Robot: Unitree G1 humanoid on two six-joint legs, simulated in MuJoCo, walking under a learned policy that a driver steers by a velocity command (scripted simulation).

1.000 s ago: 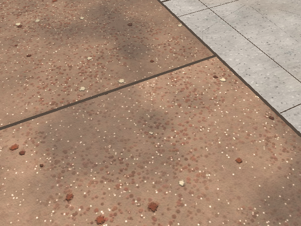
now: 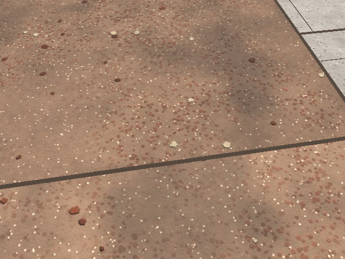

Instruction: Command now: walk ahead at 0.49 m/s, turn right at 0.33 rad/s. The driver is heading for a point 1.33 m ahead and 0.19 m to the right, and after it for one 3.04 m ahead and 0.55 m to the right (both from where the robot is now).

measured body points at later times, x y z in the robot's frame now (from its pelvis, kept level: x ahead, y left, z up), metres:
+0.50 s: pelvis +0.28 +0.04 +0.01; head +0.29 +0.05 +0.46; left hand +0.43 +0.29 -0.12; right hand +0.34 -0.25 -0.08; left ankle +0.33 +0.13 -0.73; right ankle +0.18 -0.08 -0.64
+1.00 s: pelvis +0.49 -0.10 +0.00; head +0.52 -0.12 +0.45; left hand +0.75 +0.07 -0.08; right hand +0.41 -0.36 -0.14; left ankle +0.44 +0.09 -0.64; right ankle +0.51 -0.21 -0.73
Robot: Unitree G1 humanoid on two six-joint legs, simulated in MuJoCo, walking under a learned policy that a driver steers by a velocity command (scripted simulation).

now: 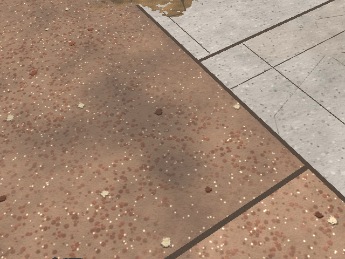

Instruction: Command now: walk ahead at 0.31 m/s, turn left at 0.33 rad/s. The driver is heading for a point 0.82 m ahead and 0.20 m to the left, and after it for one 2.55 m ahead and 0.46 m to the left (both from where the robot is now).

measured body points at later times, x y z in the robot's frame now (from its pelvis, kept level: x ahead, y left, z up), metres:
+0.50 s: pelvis +0.12 +0.04 +0.00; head +0.16 +0.08 +0.45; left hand +0.20 +0.35 -0.12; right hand +0.34 -0.19 -0.08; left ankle +0.17 +0.14 -0.73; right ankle +0.12 -0.12 -0.65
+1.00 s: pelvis +0.20 +0.03 +0.02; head +0.22 +0.01 +0.47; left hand +0.08 +0.28 -0.09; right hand +0.49 -0.11 -0.07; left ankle +0.20 +0.21 -0.67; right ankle +0.20 -0.09 -0.73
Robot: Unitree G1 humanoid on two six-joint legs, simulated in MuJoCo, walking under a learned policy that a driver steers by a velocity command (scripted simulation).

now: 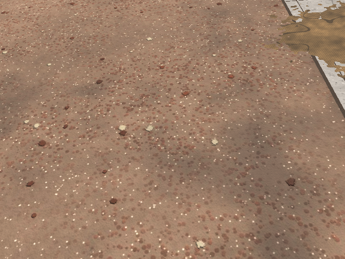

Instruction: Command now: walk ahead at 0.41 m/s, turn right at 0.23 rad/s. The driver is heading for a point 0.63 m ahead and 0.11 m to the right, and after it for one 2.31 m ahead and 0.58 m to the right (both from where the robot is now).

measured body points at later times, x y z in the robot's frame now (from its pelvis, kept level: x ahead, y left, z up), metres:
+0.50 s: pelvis +0.20 +0.01 -0.01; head +0.23 +0.00 +0.44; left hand +0.47 +0.20 -0.10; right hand +0.15 -0.28 -0.13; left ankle +0.13 +0.16 -0.75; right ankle +0.32 -0.17 -0.70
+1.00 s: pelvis +0.45 -0.14 -0.01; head +0.47 -0.15 +0.44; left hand +0.62 +0.09 -0.12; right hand +0.50 -0.43 -0.12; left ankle +0.68 -0.04 -0.69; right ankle +0.37 -0.18 -0.75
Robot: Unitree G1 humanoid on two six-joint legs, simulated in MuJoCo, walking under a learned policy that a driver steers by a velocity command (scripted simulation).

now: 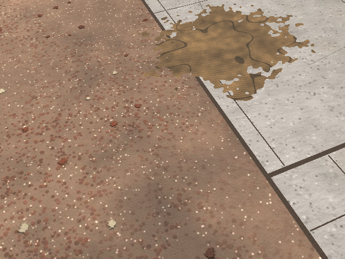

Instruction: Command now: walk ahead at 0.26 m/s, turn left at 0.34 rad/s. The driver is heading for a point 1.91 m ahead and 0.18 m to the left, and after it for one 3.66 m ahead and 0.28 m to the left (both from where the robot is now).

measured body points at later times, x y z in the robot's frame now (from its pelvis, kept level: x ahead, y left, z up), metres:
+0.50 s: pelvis +0.16 +0.01 -0.01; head +0.20 +0.03 +0.43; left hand +0.24 +0.31 -0.12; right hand +0.39 -0.22 -0.10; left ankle +0.21 +0.11 -0.74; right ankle +0.25 -0.14 -0.71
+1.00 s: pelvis +0.21 -0.01 -0.02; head +0.24 -0.01 +0.43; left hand +0.34 +0.29 -0.10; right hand +0.39 -0.28 -0.11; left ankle +0.21 +0.11 -0.74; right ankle +0.24 -0.13 -0.73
